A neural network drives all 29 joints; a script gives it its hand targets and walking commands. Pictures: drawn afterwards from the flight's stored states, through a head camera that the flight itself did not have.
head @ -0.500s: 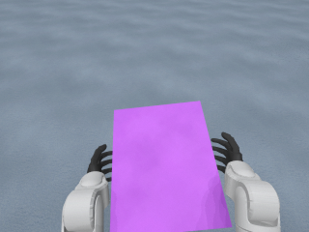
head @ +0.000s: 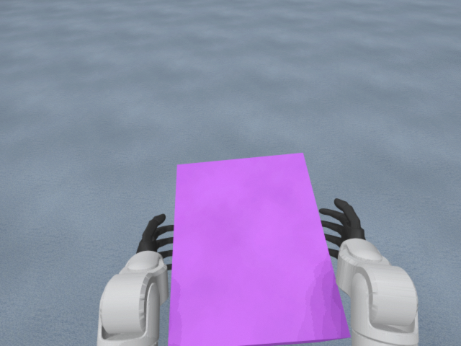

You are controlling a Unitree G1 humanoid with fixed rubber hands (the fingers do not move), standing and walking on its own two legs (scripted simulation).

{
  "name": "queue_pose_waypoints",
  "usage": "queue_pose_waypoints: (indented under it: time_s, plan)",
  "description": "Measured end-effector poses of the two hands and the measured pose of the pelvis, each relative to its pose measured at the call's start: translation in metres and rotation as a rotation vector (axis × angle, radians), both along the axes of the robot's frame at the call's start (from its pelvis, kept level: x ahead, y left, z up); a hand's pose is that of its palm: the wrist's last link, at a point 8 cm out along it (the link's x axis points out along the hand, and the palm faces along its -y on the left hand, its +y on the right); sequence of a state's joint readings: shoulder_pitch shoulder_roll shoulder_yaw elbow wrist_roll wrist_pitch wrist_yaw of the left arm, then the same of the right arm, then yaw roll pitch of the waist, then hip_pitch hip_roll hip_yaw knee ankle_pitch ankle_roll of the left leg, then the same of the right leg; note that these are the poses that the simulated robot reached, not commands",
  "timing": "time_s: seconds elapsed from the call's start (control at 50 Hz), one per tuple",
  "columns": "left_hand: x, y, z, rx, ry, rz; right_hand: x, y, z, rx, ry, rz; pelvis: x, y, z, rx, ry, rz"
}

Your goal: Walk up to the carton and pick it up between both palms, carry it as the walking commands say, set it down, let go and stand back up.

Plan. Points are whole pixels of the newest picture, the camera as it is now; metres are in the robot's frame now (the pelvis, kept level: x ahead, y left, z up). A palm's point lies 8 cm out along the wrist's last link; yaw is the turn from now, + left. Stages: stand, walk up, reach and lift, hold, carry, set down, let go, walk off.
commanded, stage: carry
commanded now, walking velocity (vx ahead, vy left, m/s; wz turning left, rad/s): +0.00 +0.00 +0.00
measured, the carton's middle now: (248, 255) +0.30 -0.01 +0.01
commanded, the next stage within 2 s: none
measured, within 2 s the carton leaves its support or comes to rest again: neither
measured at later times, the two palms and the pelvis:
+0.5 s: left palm (139, 258) +0.25 +0.16 +0.09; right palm (333, 237) +0.28 -0.14 +0.10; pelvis +0.01 +0.01 +0.00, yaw +0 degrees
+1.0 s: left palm (142, 253) +0.28 +0.17 +0.07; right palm (325, 238) +0.29 -0.14 +0.08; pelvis +0.01 +0.01 +0.00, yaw +0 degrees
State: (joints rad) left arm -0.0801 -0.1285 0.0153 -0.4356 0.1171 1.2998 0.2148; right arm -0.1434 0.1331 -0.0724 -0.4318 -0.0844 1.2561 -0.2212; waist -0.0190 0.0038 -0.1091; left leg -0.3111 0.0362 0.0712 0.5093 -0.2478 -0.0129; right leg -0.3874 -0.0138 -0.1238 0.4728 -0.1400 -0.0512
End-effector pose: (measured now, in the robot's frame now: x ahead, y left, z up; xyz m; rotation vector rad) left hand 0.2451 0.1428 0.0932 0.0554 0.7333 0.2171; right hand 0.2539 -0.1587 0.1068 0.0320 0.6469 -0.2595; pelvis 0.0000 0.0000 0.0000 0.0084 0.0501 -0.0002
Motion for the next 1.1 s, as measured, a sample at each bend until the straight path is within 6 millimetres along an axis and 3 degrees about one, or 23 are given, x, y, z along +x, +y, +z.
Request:
queue_pose_waypoints:
  time_s: [0.38,0.62,0.82,1.1]
  plan:
    - [0.002,0.015,0.001,-0.008,-0.018,0.04,0.014,0.016,0.004,-0.01,-0.018,0.044,0.006,0.005,0.0,0.004,-0.006,0.008]
    - [0.012,0.019,-0.012,-0.002,0.02,0.03,0.024,0.02,-0.011,-0.007,0.021,0.041,0.009,0.01,-0.001,0.0,-0.002,0.005]
    - [0.022,0.02,-0.007,0.002,-0.021,0.017,0.027,0.02,-0.009,-0.009,-0.014,0.037,0.014,0.013,-0.002,0.004,-0.006,0.004]
    - [0.032,0.025,-0.035,-0.032,0.01,0.022,0.04,0.024,-0.03,-0.027,0.022,0.049,0.014,0.014,-0.001,-0.002,0.0,0.007]
